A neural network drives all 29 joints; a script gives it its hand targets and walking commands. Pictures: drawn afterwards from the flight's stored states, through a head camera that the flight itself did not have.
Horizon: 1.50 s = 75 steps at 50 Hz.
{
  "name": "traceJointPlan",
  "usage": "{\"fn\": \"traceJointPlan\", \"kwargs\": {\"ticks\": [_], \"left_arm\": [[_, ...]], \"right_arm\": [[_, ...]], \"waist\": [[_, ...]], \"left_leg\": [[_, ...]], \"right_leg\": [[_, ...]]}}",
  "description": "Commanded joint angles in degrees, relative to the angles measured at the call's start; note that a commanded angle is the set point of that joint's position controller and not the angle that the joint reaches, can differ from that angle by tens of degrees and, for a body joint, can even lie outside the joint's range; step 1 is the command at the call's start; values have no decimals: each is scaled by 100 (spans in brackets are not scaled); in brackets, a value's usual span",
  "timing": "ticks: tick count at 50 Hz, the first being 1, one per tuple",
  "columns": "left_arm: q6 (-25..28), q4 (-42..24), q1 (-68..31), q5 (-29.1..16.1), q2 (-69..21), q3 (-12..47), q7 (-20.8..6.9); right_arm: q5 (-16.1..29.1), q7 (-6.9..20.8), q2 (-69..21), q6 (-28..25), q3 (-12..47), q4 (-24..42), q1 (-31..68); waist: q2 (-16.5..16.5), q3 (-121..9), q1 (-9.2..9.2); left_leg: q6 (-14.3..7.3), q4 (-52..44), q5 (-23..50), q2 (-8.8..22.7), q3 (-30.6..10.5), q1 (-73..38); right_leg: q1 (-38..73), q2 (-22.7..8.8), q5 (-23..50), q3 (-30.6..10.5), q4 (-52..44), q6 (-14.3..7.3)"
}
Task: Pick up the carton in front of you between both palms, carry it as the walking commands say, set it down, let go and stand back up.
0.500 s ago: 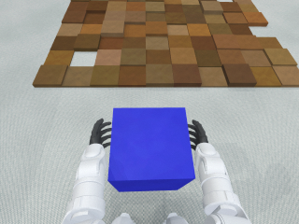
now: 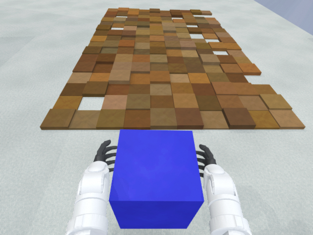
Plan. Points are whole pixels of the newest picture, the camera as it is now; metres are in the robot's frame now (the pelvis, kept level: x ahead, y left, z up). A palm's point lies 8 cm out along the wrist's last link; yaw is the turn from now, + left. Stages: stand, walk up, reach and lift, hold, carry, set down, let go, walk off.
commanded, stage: reach and lift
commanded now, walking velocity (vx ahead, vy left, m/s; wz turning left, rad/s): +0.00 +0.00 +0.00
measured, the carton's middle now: (155, 181) +0.30 +0.00 -0.06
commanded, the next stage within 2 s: hold in 0.82 s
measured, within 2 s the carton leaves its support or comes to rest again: neither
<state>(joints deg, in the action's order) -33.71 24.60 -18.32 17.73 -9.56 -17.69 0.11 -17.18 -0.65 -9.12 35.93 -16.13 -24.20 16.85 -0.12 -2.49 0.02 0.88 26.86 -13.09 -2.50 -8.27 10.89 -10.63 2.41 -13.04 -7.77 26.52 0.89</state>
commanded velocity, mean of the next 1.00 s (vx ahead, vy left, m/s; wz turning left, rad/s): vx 0.00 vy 0.00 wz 0.00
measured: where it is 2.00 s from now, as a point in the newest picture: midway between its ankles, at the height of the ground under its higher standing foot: outside the picture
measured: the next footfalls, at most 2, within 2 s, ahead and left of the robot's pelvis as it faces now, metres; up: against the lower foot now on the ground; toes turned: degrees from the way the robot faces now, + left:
none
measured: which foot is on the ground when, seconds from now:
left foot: down 0.00-1.00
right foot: down 0.00-1.00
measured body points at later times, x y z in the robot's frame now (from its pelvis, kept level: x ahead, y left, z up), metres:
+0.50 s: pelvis +0.01 +0.00 +0.00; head -0.02 +0.00 +0.45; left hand +0.32 +0.15 +0.03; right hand +0.31 -0.15 +0.02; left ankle +0.02 +0.13 -0.74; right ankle +0.02 -0.13 -0.74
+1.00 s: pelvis +0.01 +0.00 +0.01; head -0.04 +0.00 +0.45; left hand +0.31 +0.15 +0.06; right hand +0.30 -0.15 +0.05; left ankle +0.02 +0.13 -0.74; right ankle +0.02 -0.13 -0.74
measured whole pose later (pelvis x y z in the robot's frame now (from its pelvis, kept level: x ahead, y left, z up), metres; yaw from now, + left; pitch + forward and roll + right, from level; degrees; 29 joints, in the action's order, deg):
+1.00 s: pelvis +0.01 +0.00 +0.01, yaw +0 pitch -6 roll +0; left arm -41.8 13.4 -15.0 15.6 -8.7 -12.7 0.1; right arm -15.1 -1.0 -8.4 43.9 -10.9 -13.2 13.6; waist -0.1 -1.1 -0.1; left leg 0.7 20.0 -11.0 -1.9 -7.9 2.7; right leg -2.5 1.9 -11.0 -7.5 19.8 0.7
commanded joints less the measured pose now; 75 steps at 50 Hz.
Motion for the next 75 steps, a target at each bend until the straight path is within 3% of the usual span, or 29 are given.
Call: {"fn": "traceJointPlan", "kwargs": {"ticks": [1, 12, 28, 41, 45, 53, 65, 75], "left_arm": [[19, 341, -2859, -1268, -5693, 3001, -1542], [-60, 285, -2889, -1239, -5553, 2983, -1544], [-270, -383, -2195, -1437, -5461, 3282, -1482], [-477, -714, -2083, -1559, -5462, 3420, -1465], [-622, -1130, -2088, -1742, -5512, 3720, -1444], [-881, -858, -2188, -1578, -5236, 3376, -1466], [-801, -665, -2705, -1552, -5392, 3313, -1535], [-804, -686, -2610, -1548, -5378, 3296, -1525]], "right_arm": [[1427, 1553, -5512, -324, 3090, 246, 3644], [1373, 1492, -5487, -218, 3054, 250, 3555], [1561, 1448, -5330, -2, 3325, 916, 2851], [1681, 1467, -5255, 189, 3481, 1249, 2785], [1873, 1445, -5304, 334, 3801, 1673, 2806], [1669, 1444, -5086, 599, 3394, 1343, 2823], [1681, 1503, -5271, 528, 3374, 1174, 3370], [1665, 1491, -5252, 535, 3347, 1170, 3246]], "waist": [[-44, -1100, -20], [34, -1186, 10], [-8, -1306, 9], [-21, -1191, -2], [-12, -1419, -25], [1, -644, 4], [11, -896, -14], [2, -946, -2]], "left_leg": [[-46, -453, 229, -233, 414, -220], [-37, -542, 454, -295, 469, -425], [35, -693, 1456, -313, 416, -827], [50, -780, 1539, -317, 402, -954], [62, -812, 1826, -321, 384, -1151], [14, -980, 846, -280, 432, -865], [1, -897, 588, -277, 458, -831], [15, -903, 842, -289, 457, -924]], "right_leg": [[215, 269, 95, 447, -423, -83], [476, 261, 402, 440, -555, -22], [896, 320, 1359, 403, -688, 31], [971, 344, 1390, 390, -760, 28], [1160, 349, 1669, 375, -795, 50], [908, 292, 733, 403, -980, -1], [903, 272, 507, 428, -888, 0], [986, 282, 765, 423, -902, 6]]}}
